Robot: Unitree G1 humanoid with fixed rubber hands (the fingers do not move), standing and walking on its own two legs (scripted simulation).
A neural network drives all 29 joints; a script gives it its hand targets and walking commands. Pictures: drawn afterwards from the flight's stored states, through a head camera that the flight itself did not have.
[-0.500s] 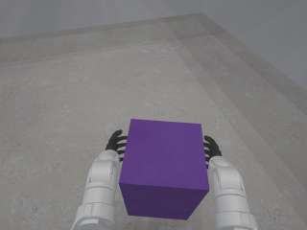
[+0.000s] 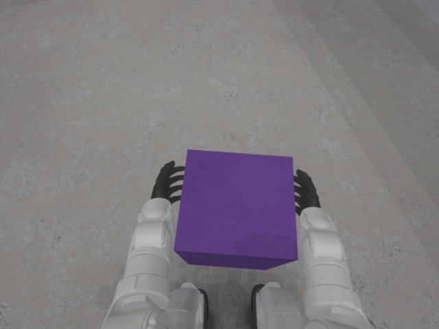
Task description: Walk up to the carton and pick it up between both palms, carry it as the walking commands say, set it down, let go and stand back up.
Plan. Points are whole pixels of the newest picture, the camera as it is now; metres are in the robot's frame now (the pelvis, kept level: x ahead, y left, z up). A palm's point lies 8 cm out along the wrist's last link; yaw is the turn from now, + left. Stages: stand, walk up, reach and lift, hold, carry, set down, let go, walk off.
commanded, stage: set down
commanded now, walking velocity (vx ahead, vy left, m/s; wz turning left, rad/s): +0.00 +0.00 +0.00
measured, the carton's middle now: (232, 219) +0.31 +0.00 -0.12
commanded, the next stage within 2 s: none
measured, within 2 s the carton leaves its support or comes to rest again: neither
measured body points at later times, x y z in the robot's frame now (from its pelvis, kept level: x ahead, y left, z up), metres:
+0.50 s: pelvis -0.03 +0.00 -0.07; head +0.16 +0.00 +0.34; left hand +0.36 +0.14 -0.15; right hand +0.35 -0.15 -0.15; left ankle +0.04 +0.11 -0.71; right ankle +0.07 -0.13 -0.71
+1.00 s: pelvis -0.04 +0.00 -0.14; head +0.20 +0.00 +0.25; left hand +0.38 +0.14 -0.24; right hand +0.37 -0.15 -0.24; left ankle +0.04 +0.11 -0.71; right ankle +0.07 -0.13 -0.71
